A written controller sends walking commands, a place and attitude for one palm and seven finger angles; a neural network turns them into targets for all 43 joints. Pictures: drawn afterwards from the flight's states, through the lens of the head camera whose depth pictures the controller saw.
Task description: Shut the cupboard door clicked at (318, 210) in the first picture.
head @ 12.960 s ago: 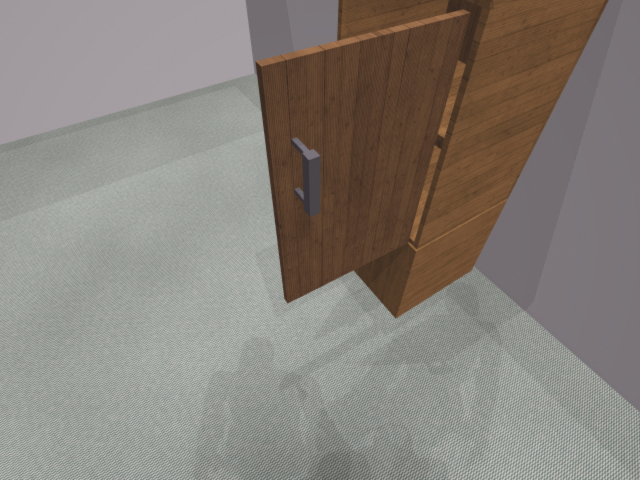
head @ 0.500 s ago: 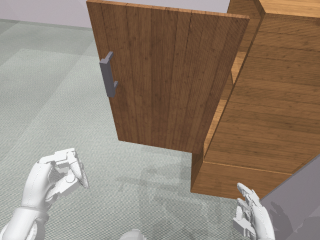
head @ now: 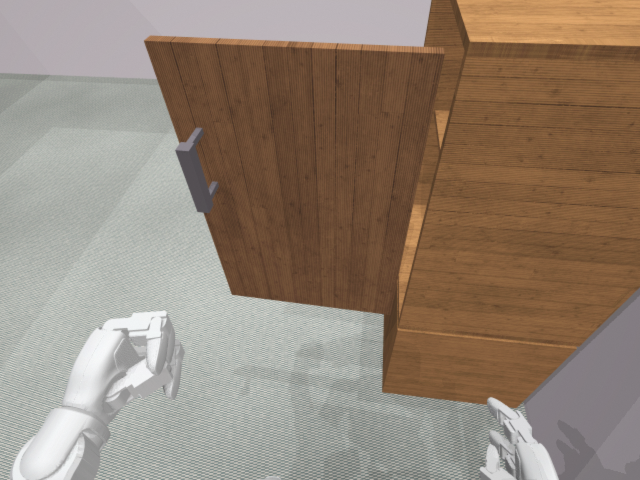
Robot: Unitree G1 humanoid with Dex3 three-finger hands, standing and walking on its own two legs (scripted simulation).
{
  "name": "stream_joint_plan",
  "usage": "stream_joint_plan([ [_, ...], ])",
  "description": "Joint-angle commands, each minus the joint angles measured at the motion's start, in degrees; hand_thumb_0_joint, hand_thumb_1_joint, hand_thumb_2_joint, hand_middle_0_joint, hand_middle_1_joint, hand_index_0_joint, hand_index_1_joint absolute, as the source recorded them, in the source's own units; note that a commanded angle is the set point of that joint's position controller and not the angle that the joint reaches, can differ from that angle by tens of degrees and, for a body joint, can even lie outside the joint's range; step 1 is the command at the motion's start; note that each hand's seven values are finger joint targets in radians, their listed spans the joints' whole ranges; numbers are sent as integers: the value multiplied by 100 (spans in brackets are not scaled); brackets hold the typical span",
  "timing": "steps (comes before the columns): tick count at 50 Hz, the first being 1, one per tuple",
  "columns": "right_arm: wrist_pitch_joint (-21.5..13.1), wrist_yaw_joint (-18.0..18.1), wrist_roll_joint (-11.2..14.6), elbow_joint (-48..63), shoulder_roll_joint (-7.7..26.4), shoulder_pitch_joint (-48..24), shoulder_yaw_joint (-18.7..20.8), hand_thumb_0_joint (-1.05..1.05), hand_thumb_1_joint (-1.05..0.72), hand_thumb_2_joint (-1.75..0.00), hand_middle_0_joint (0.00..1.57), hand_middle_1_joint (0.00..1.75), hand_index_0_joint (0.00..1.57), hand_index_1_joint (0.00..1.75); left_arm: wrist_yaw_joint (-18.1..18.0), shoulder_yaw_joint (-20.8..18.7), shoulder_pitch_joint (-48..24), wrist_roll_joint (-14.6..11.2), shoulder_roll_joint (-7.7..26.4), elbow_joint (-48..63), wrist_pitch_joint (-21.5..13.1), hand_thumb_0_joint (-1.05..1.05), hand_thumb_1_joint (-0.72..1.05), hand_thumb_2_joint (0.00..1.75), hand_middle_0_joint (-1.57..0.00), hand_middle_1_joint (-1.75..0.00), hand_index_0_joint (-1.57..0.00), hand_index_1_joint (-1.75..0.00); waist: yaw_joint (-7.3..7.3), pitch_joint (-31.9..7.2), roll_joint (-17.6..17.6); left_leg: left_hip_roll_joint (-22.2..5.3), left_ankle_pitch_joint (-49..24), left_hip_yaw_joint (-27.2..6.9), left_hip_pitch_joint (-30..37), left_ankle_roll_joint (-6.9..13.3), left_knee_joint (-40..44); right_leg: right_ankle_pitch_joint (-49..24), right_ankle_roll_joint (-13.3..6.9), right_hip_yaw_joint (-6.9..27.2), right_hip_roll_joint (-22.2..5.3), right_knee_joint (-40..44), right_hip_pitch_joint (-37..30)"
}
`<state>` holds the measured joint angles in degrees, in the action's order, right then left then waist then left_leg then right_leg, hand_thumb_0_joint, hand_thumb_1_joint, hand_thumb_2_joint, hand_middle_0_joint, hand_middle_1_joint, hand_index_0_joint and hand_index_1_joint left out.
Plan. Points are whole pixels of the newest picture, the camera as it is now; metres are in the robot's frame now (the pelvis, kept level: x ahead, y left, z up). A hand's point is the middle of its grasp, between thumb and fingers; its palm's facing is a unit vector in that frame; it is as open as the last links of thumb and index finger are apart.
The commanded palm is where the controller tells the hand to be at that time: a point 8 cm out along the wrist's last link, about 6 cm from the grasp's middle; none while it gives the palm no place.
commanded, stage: raise the hand and make a fist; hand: left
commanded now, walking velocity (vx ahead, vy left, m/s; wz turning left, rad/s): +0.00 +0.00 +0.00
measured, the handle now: (201, 171) +0.54 +0.23 +0.10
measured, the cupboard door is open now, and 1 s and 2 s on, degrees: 88 88 88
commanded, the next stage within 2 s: bring the fist close to the handle in 0.20 s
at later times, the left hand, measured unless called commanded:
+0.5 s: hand (151, 331) +0.25 +0.21 +0.10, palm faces -0.04 -1.00 -0.04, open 3.1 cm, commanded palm +0.25 +0.25 +0.10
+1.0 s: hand (182, 261) +0.35 +0.20 +0.09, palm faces -0.11 -0.99 -0.01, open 3.1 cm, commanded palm +0.35 +0.26 +0.10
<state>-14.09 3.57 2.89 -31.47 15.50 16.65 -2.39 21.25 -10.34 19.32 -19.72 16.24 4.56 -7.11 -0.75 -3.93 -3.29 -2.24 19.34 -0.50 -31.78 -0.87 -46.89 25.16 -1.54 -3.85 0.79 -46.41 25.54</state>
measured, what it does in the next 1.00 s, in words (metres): stands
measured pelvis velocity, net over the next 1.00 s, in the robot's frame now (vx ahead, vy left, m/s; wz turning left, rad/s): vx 0.01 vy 0.02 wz -0.01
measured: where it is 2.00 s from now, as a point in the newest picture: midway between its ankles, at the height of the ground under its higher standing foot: outside the picture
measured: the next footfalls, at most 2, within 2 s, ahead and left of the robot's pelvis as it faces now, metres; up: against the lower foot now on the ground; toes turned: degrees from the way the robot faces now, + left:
none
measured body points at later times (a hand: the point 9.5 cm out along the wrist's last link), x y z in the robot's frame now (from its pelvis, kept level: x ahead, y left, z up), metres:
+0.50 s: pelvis +0.00 +0.01 +0.00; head +0.03 +0.00 +0.45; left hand +0.25 +0.26 +0.10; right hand +0.18 -0.22 -0.08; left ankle +0.05 +0.13 -0.70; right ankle -0.01 -0.10 -0.70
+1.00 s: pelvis +0.01 +0.02 +0.00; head +0.04 +0.01 +0.45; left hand +0.35 +0.26 +0.10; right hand +0.14 -0.24 -0.09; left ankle +0.05 +0.13 -0.70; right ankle -0.01 -0.10 -0.70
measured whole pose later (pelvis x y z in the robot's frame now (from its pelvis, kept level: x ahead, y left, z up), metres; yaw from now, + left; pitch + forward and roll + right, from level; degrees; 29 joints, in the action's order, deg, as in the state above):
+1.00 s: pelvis +0.01 +0.02 +0.00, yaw +0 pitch +7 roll -1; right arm -10.0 3.1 3.3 -36.0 16.0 15.9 -1.9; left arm 20.0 -12.2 -15.0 -16.1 18.6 -26.1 -9.4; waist 0.6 -3.0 -2.0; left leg -1.2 18.9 0.7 -32.9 0.6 -45.2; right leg 24.2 -0.3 -2.7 -0.3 -44.4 26.7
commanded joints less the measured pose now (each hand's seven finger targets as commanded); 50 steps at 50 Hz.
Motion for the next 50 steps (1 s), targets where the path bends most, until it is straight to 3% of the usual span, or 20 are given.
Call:
stream_joint_plan([
  [1, -456, 46, -4, 946, 525, -608, 287, 0, -90, -90, 20, 30, 20, 30, -218, -913, -850, -190, 1040, 1600, -868, 0, 90, 90, -130, -150, -130, -150, -117, -874, 325, 252, -689, -75, 637, 221, 445, -1110, 206, 645, -156, 995, -135],
  [2, -458, 42, -12, 888, 535, -601, 290, 0, -90, -90, 20, 30, 20, 30, -268, -964, -838, -161, 1129, 1592, -943, 0, 90, 90, -130, -150, -130, -150, -122, -842, 212, 250, -737, -73, 611, 224, 398, -1237, 218, 696, -161, 961, -156],
  [6, -472, 8, 37, 805, 542, -554, 311, 0, -90, -90, 20, 30, 20, 30, -203, -536, -648, -71, 761, 1272, -962, 0, 90, 90, -130, -150, -130, -150, -26, -624, -46, 251, -698, -35, 680, 229, 467, -1259, 195, 578, -126, 945, 53],
  [7, -455, 2, 39, 775, 571, -529, 328, 0, -90, -90, 20, 30, 20, 30, -170, -533, -551, -48, 774, 1069, -869, 0, 90, 90, -130, -150, -130, -150, 1, -537, 205, 241, -681, -61, 611, 251, 429, -1259, 266, 646, -141, 989, 75],
  [8, -450, 4, 60, 809, 564, -544, 338, 0, -90, -90, 20, 30, 20, 30, -97, -341, -544, -33, 639, 1094, -795, 0, 90, 90, -130, -150, -130, -150, 10, -515, 144, 245, -632, -28, 625, 258, 460, -1174, 252, 629, -148, 1022, 97],
  [12, -414, 49, 55, 842, 627, -562, 350, 0, -90, -90, 20, 30, 20, 30, -39, -591, -620, -63, 930, 1044, -592, 0, 90, 90, -130, -150, -130, -150, -20, -554, 485, 239, -633, -68, 612, 280, 483, -1099, 286, 649, -141, 1079, 31],
  [15, -418, 77, 40, 911, 570, -609, 326, 0, -90, -90, 20, 30, 20, 30, -99, -657, -798, -125, 867, 1293, -683, 0, 90, 90, -130, -150, -130, -150, -50, -675, 385, 243, -702, -57, 749, 279, 568, -1196, 209, 484, -84, 999, -4],
  [17, -390, 107, 9, 767, 616, -555, 313, 0, -90, -90, 20, 30, 20, 30, -207, -976, -1284, -141, 1193, 1221, -826, 0, 90, 90, -130, -150, -130, -150, -5, -693, 383, 226, -753, -76, 747, 273, 530, -1259, 191, 452, -37, 931, 28],
  [18, -394, 104, 18, 758, 583, -566, 303, 0, -90, -90, 20, 30, 20, 30, -199, -818, -1478, -150, 979, 1154, -890, 0, 90, 90, -130, -150, -130, -150, 56, -737, 326, 238, -726, -64, 794, 279, 545, -1247, 185, 422, -39, 912, 79],
  [23, -385, 158, 63, 530, 653, -542, 281, 0, -90, -90, 20, 30, 20, 30, -48, -425, -2589, -34, 846, 337, -842, 0, 90, 90, -130, -150, -130, -150, 226, -632, -34, 212, -399, -115, 853, 280, 598, -845, 143, 361, -8, 934, 404],
  [28, -370, 176, 81, 563, 678, -483, 308, 0, -90, -90, 20, 30, 20, 30, 85, -199, -2917, 49, 777, -32, -457, 0, 90, 90, -130, -150, -130, -150, 141, -1263, 84, 197, -758, -168, 1178, 294, 706, -1370, 132, 225, -17, 854, 147],
  [30, -322, 161, 63, 552, 689, -491, 307, 0, -90, -90, 20, 30, 20, 30, -3, -421, -3163, 64, 973, -180, -389, 0, 90, 90, -130, -150, -130, -150, 89, -1306, 60, 195, -894, -163, 1219, 269, 748, -1534, 113, 175, -22, 817, 103],
  [32, -220, 143, 26, 489, 737, -477, 284, 0, -90, -90, 20, 30, 20, 30, -164, -927, -3366, 74, 1445, -606, -370, 0, 90, 90, -130, -150, -130, -150, 12, -1119, 300, 189, -886, -171, 1025, 249, 783, -1485, 93, 182, -1, 827, 48],
  [35, -102, 85, 34, 528, 679, -518, 287, 0, -90, -90, 20, 30, 20, 30, -317, -1067, -3728, 102, 1401, -897, -480, 0, 90, 90, -130, -150, -130, -150, -19, -1198, 335, 193, -963, -96, 1047, 227, 850, -1563, 78, 158, -1, 778, -1],
  [37, -55, 50, 11, 517, 694, -504, 294, 0, -90, -90, 20, 30, 20, 30, -366, -1115, -3965, 146, 1510, -899, -583, 0, 90, 90, -130, -150, -130, -150, -51, -1367, 92, 192, -1116, -76, 1171, 221, 831, -1700, 52, 186, -2, 746, -96],
  [40, -33, -10, 35, 505, 682, -443, 315, 0, -90, -90, 20, 30, 20, 30, -248, -631, -4237, 224, 1142, -997, -659, 0, 90, 90, -130, -150, -130, -150, 77, -1498, -231, 186, -1334, -37, 1366, 211, 783, -1955, 47, 170, 2, 720, -17],
  [42, 19, -15, 35, 443, 760, -319, 343, 0, -90, -90, 20, 30, 20, 30, -153, -668, -4241, 225, 1232, -1390, -635, 0, 90, 90, -130, -150, -130, -150, 124, -1449, 127, 171, -1328, -63, 1288, 237, 744, -1982, 63, 180, 30, 765, -9],
  [45, 65, 3, 77, 369, 780, -299, 368, 0, -90, -90, 20, 30, 20, 30, -46, -421, -4979, 235, 1086, -1627, -612, 0, 90, 90, -130, -150, -130, -150, 268, -1273, 50, 168, -1107, -90, 1274, 236, 769, -1789, 61, 160, 31, 804, 245],
  [48, 133, 27, 75, 291, 809, -256, 354, 0, -90, -90, 20, 30, 20, 30, -105, -394, -5657, 260, 1134, -1947, -606, 0, 90, 90, -130, -150, -130, -150, 363, -1235, 186, 170, -917, -141, 1260, 252, 774, -1595, 63, 162, 24, 838, 384],
  [50, 181, 48, 56, 195, 838, -202, 361, 0, -90, -90, 20, 30, 20, 30, -197, -612, -6131, 307, 1395, -2254, -658, 0, 90, 90, -130, -150, -130, -150, 377, -1262, 200, 168, -785, -147, 1217, 241, 752, -1449, 62, 188, 21, 837, 457],
])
